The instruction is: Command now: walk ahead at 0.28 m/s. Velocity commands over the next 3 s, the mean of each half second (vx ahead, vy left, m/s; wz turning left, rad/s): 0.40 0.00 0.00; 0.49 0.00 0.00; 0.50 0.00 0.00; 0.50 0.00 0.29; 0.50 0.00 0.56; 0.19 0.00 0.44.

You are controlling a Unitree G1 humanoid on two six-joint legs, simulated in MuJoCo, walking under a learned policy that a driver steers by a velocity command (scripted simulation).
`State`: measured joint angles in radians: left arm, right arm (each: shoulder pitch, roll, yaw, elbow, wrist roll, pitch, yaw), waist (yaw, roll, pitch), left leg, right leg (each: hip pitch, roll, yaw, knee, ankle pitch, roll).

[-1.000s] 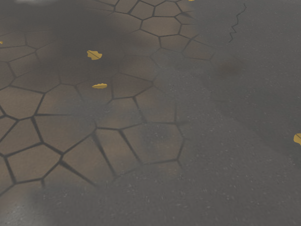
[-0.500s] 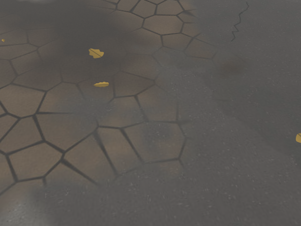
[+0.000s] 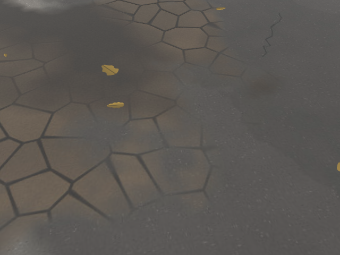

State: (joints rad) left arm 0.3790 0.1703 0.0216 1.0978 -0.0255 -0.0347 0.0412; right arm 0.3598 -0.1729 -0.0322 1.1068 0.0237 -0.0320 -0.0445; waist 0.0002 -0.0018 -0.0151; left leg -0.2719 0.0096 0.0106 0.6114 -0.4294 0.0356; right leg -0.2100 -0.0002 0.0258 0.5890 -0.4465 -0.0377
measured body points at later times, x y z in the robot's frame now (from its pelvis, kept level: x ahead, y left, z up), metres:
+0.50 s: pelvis +0.20 +0.02 +0.00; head +0.24 +0.03 +0.45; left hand +0.43 +0.23 -0.10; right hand +0.08 -0.21 -0.13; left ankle +0.01 +0.12 -0.73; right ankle +0.40 -0.10 -0.69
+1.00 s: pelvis +0.49 +0.01 +0.01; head +0.51 +0.01 +0.46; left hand +0.47 +0.27 -0.13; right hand +0.67 -0.24 -0.09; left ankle +0.68 +0.18 -0.68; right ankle +0.42 -0.09 -0.73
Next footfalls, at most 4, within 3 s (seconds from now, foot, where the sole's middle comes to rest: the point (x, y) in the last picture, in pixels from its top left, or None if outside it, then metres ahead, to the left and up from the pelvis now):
0.58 right None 0.46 -0.09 -0.77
1.12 left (141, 205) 0.75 0.16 -0.77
1.68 right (192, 146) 1.07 -0.08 -0.77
2.26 left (136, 113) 1.31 0.22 -0.77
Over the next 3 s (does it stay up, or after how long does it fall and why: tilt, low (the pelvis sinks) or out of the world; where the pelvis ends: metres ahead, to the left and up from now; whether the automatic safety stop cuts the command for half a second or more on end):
stays up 1.48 0.20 0.00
